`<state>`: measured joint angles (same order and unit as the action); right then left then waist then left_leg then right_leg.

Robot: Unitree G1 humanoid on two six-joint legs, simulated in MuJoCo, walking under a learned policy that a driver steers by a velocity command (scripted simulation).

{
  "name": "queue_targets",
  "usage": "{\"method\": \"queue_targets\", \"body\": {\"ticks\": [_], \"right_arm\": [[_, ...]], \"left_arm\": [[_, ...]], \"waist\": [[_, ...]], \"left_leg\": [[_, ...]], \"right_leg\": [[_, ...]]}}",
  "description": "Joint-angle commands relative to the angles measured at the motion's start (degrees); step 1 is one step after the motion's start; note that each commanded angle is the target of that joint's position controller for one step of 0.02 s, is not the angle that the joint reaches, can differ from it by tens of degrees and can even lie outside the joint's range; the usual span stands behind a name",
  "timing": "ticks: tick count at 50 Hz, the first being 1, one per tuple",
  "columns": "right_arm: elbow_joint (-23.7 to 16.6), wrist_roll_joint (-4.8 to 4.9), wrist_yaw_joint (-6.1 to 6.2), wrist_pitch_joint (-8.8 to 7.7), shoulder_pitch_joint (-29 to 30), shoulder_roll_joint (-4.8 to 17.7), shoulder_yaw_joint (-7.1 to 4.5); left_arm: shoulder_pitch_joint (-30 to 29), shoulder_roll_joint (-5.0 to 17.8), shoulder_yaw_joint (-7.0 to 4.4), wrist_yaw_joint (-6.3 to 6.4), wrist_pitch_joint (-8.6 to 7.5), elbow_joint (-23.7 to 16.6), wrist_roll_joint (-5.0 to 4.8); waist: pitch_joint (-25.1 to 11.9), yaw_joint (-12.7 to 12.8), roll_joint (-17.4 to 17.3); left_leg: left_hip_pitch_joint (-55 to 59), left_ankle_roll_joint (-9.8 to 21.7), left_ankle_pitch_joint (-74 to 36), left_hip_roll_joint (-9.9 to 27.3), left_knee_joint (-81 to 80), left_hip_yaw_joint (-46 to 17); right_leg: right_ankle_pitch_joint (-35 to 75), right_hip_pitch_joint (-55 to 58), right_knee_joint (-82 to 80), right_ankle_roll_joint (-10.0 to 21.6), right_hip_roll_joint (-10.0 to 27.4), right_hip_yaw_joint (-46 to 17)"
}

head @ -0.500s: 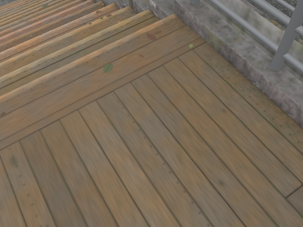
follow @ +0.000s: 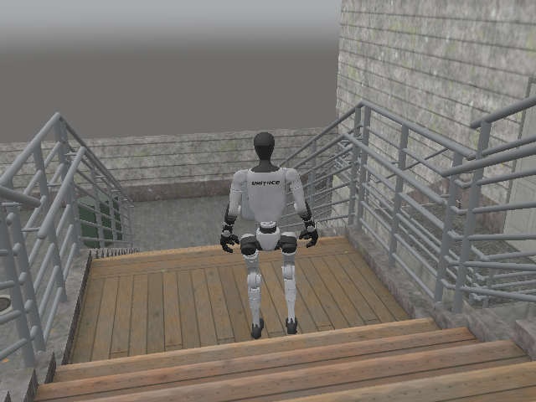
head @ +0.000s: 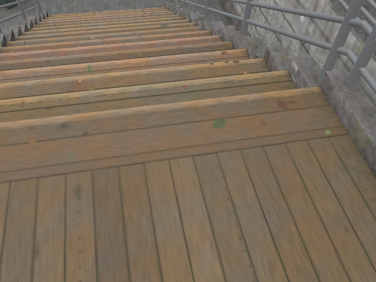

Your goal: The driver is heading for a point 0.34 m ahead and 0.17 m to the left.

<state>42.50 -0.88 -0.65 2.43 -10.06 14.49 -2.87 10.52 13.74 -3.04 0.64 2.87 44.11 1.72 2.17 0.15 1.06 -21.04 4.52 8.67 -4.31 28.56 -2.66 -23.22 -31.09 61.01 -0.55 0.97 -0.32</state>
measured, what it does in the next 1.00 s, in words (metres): steps on the spot, turning left: right foot, then left foot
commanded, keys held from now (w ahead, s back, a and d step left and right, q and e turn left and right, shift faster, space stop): q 1.00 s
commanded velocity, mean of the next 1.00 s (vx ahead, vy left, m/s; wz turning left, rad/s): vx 0.00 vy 0.00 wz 0.59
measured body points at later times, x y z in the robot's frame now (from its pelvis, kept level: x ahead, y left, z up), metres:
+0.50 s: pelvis +0.01 -0.05 +0.01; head +0.04 -0.07 +0.45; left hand +0.04 +0.25 -0.09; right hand +0.20 -0.28 -0.12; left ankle -0.03 +0.08 -0.66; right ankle +0.04 -0.13 -0.74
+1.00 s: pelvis +0.01 -0.03 +0.00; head +0.03 +0.00 +0.45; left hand -0.05 +0.26 -0.12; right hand +0.26 -0.20 -0.10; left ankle -0.03 +0.04 -0.74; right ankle +0.13 -0.14 -0.68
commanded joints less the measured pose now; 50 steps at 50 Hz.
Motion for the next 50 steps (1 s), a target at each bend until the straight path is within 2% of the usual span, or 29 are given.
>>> {"method": "queue_targets", "body": {"ticks": [1, 4, 8, 9, 11, 12, 13, 14, 15, 16, 17, 18, 19, 23, 26, 30, 32, 33, 34, 35, 36, 37, 38, 39, 40, 41, 43, 45, 50], "right_arm": [[-3.4, -0.17, 0.09, -0.52, -1.4, 9.5, -2.92], [-3.8, -0.33, -0.45, -0.07, -2.4, 10.1, -3.38], [-4.6, -0.99, -1.16, 0.15, -2.7, 10.5, -3.76], [-4.7, -1.0, -1.22, 0.13, -2.5, 10.4, -3.75], [-5.0, -0.33, -0.93, 0.06, -1.2, 9.7, -3.58], [-5.2, 0.26, -0.59, -0.35, -2.5, 7.5, -3.1], [-7.1, 1.69, -0.47, -0.85, -2.6, 4.2, -2.71], [-6.8, -1.3, -0.44, -1.26, -1.0, 9.3, -3.86], [-6.2, -1.81, -0.92, -1.21, -1.0, 10.2, -4.4], [-4.9, -1.36, -1.52, -0.7, -3.2, 8.8, -4.21], [-3.8, -1.15, -1.97, -0.09, -5.5, 8.3, -4.15], [-2.9, -1.1, -2.38, 0.33, -7.2, 8.0, -4.04], [-2.9, -0.79, -2.52, 0.5, -7.0, 7.8, -3.89], [-5.6, -0.48, -2.95, 1.15, -0.9, 5.9, -2.67], [-6.7, -0.4, -3.08, 1.21, 2.8, 4.6, -1.6], [-8.2, 0.72, -2.97, 0.79, 3.8, 5.1, -1.25], [-8.3, 0.63, -2.5, 0.19, 3.2, 4.8, -1.05], [-7.9, 0.32, -2.03, -0.41, 1.7, 4.5, -0.89], [-7.5, -0.35, -1.34, -1.16, 0.2, 5.8, -1.08], [-7.5, -1.06, -0.83, -1.92, -2.8, 11.5, -2.19], [-7.6, 0.29, -1.09, -1.36, -5.8, 17.7, -3.91], [-6.1, 1.03, -0.98, -1.07, -9.4, 14.9, -3.51], [-5.7, 1.02, -0.69, -0.86, -6.5, 12.6, -2.63], [-6.0, 0.82, -0.39, -0.49, -2.5, 11.0, -2.16], [-6.2, 0.91, 0.09, -0.43, -0.3, 10.5, -2.05], [-6.2, 0.8, 0.15, -0.43, 0.3, 9.9, -1.91], [-5.6, 0.93, -0.07, -0.54, -0.5, 10.4, -2.14], [-4.8, 1.1, -0.18, -0.53, -2.3, 11.3, -2.48], [-3.9, 0.07, -0.27, -0.4, -5.6, 11.9, -2.87]], "left_arm": [[1.8, 3.3, -0.66, -0.04, -0.07, -3.0, -0.06], [-0.8, 3.8, -0.64, -0.28, -0.32, -4.5, -0.22], [-1.0, 4.1, -0.57, 0.05, -1.29, -5.6, -1.07], [0.2, 4.1, -0.53, 0.21, -1.58, -5.5, -1.38], [5.9, 4.1, -0.7, 1.0, -2.45, -4.4, -1.4], [8.1, 8.0, -1.59, 1.66, -2.93, -4.2, -0.82], [7.9, 14.6, -2.88, 1.75, -3.01, -5.5, 0.32], [4.8, 14.5, -2.95, 1.58, -2.54, -5.8, 0.45], [2.2, 10.5, -1.79, 1.41, -2.54, -6.4, 0.07], [-1.0, 8.2, -1.18, 1.11, -2.51, -6.8, -0.15], [-3.0, 7.4, -1.0, 0.9, -2.48, -7.4, -0.26], [-3.6, 6.6, -0.84, 0.94, -2.51, -7.9, -0.31], [-2.4, 6.3, -0.82, 0.78, -2.51, -7.8, -0.45], [4.9, 8.0, -1.36, 0.76, -2.46, -5.4, -0.7], [5.7, 9.3, -1.65, 0.68, -2.34, -5.0, -0.33], [6.3, 11.7, -2.28, -0.21, -2.06, -4.5, -0.27], [6.0, 11.9, -2.33, -0.32, -1.87, -4.3, -0.49], [5.8, 12.2, -2.48, -0.26, -1.63, -3.9, -0.76], [7.4, 11.8, -2.57, -0.31, -1.52, -3.2, -0.68], [8.9, 8.3, -1.82, -0.69, -1.27, -5.0, -0.16], [2.5, 7.3, -1.13, -0.58, -0.51, -9.7, -0.05], [0.0, 9.3, -1.59, -0.58, 0.16, -9.4, 0.11], [0.8, 8.1, -1.43, -0.83, 0.32, -8.7, -0.7], [2.4, 8.3, -1.5, -0.89, -0.04, -7.4, -1.1], [3.7, 9.1, -1.83, -0.91, -0.12, -6.7, -0.56], [5.3, 9.3, -1.86, -1.0, -0.06, -5.7, -0.12], [5.3, 8.9, -1.77, -1.29, 0.21, -5.5, -0.21], [3.3, 8.0, -1.47, -1.21, 0.49, -6.4, -0.52], [-1.9, 6.9, -0.99, -0.64, 0.04, -8.4, -0.37]], "waist": [[-6.5, -0.6, -6.3], [-6.2, -1.6, -7.9], [-5.7, -1.8, -9.3], [-5.7, -1.3, -9.8], [-5.2, 2.2, -8.8], [-5.5, 2.4, -3.6], [-5.8, 2.3, 11.7], [-2.0, 1.9, 8.5], [-0.5, -0.2, 4.2], [0.4, -2.3, 3.7], [-0.4, -3.3, 5.6], [-0.7, -3.2, 7.0], [-1.6, -2.6, 6.7], [-3.0, 1.2, 6.9], [-3.0, 2.7, 8.3], [-3.9, 2.4, 9.0], [-4.3, 1.5, 8.5], [-4.6, 0.0, 6.9], [-5.6, -0.8, 3.0], [-8.2, -0.5, -11.1], [-5.3, -3.3, -16.8], [-5.2, -4.9, -8.5], [-2.7, -2.8, -8.6], [-1.3, -0.5, -7.5], [-1.6, 0.5, -9.0], [-3.1, 1.0, -9.0], [-4.7, 1.0, -7.1], [-4.3, 0.1, -6.8], [-2.9, -2.5, -8.6]], "left_leg": [[8.2, 8.6, -2.3, 12.7, -10.3, -17.7], [5.7, 8.4, 9.4, 12.3, -11.5, -21.4], [2.5, 7.6, 9.9, 11.7, -11.2, -25.7], [1.8, 6.9, 9.3, 11.3, -11.1, -26.9], [-3.5, 3.3, 12.8, 8.4, -9.1, -27.1], [-9.5, -0.2, 19.6, 4.7, -4.2, -23.4], [-19.1, -3.4, 22.9, -5.5, 12.4, -9.1], [-18.9, -3.9, 22.3, -4.5, 23.1, -5.0], [-15.4, -3.9, 18.5, -2.1, 28.8, -5.9], [-13.9, -4.1, 15.1, -2.1, 33.3, -5.3], [-13.8, -4.5, 12.6, -2.0, 37.5, -4.4], [-14.7, -5.1, 12.2, -1.8, 40.6, -2.8], [-14.8, -5.7, 11.9, -1.3, 41.6, -1.9], [-16.9, -7.6, 12.4, 0.9, 33.9, 0.5], [-11.2, -7.2, 14.4, 2.0, 23.6, 3.4], [-2.1, -4.4, 16.6, 1.7, 15.5, 6.3], [2.0, -3.0, 14.8, 1.1, 8.2, 7.3], [7.0, -2.3, 8.9, 0.7, 0.6, 7.1], [13.8, -1.7, 3.5, 2.4, -5.9, 2.7], [23.4, 1.1, -4.4, 17.2, -10.2, -16.9], [21.4, 10.6, -24.3, 28.4, -9.1, -31.9], [22.7, 13.0, -28.7, 25.6, -6.7, -26.4], [20.1, 12.3, -28.7, 22.1, -6.2, -21.3], [17.3, 9.8, -25.8, 17.8, -7.0, -16.9], [16.3, 8.6, -26.2, 15.2, -7.2, -14.6], [15.3, 8.2, -28.9, 13.7, -6.9, -13.1], [14.3, 7.8, -26.1, 12.7, -6.9, -13.0], [13.5, 8.2, -19.2, 12.4, -7.8, -14.9], [11.8, 8.8, -6.2, 12.4, -7.5, -21.0]], "right_leg": [[2.3, -1.8, -5.3, -0.4, -0.9, -1.2], [3.1, 1.2, -10.7, -0.2, -1.9, -1.9], [0.4, 8.5, -18.5, 1.0, -4.4, -1.4], [0.1, 11.4, -21.9, 1.6, -5.1, -1.2], [4.9, 22.2, -35.5, 2.7, -4.5, -1.4], [1.6, 28.9, -41.4, 3.7, 3.2, -7.8], [-7.0, 32.0, -48.8, 8.0, 19.5, -26.7], [-4.0, 21.9, -49.8, 12.2, 23.0, -29.4], [0.8, 17.7, -48.1, 12.6, 19.5, -23.7], [7.0, 15.4, -46.9, 11.4, 15.4, -17.3], [12.0, 16.5, -46.0, 10.5, 12.5, -12.5], [18.3, 17.8, -45.0, 10.6, 11.2, -9.0], [22.6, 19.3, -44.0, 11.0, 10.8, -7.1], [27.5, 27.6, -41.7, 12.1, 12.3, -4.4], [25.1, 26.8, -40.9, 12.0, 13.1, -2.2], [28.3, 23.5, -38.2, 11.6, 15.8, -1.2], [28.7, 23.1, -34.8, 9.9, 16.3, -0.2], [27.5, 20.7, -31.3, 7.7, 15.8, 1.7], [22.5, 16.0, -25.9, 4.4, 14.4, 4.3], [1.2, 3.8, -10.3, 0.2, 8.9, 9.8], [-15.0, -8.8, -3.8, -1.4, -0.5, 6.9], [-13.0, -9.2, 1.4, -1.5, 1.4, 0.5], [-9.2, -9.3, 3.6, -1.5, 1.5, -0.5], [-4.1, -8.0, 2.0, -1.7, 2.2, -1.4], [-0.6, -6.4, 1.6, -2.0, 1.9, -1.1], [1.6, -4.2, 2.5, -2.3, 1.3, -0.6], [3.5, -2.6, 2.1, -2.6, 0.5, -0.6], [4.5, -2.7, -0.5, -2.7, 0.3, -1.2], [4.3, -1.8, -9.5, -2.1, -0.9, -2.6]]}}
Next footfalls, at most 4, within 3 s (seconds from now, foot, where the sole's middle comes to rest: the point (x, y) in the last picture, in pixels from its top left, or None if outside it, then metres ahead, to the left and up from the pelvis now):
0.24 right None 0.07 -0.12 -0.77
0.68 left None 0.00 0.06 -0.77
1.18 right None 0.15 -0.09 -0.77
1.56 left None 0.01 0.04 -0.77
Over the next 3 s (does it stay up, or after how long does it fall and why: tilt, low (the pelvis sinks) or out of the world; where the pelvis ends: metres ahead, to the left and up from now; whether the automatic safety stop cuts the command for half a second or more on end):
stays up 0.32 0.11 0.01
